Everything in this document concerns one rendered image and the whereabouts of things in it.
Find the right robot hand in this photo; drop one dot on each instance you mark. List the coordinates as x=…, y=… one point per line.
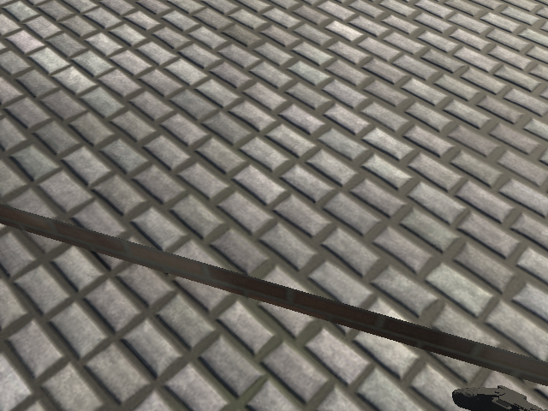
x=492, y=399

